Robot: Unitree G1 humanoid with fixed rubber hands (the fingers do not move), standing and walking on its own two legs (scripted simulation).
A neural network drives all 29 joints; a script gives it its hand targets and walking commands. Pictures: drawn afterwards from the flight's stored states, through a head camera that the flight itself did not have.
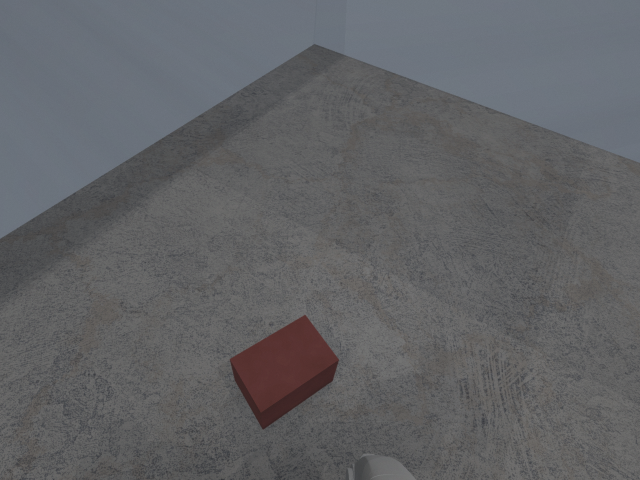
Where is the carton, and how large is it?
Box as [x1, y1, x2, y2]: [230, 315, 338, 428]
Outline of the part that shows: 305,315 230,359 235,381 262,428 267,426 332,380 338,359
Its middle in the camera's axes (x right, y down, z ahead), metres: -0.10 +0.39 +1.16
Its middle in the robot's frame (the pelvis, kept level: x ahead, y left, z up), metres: +0.50 +0.03 -0.68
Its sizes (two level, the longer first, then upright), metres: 0.257 0.173 0.172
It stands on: the floor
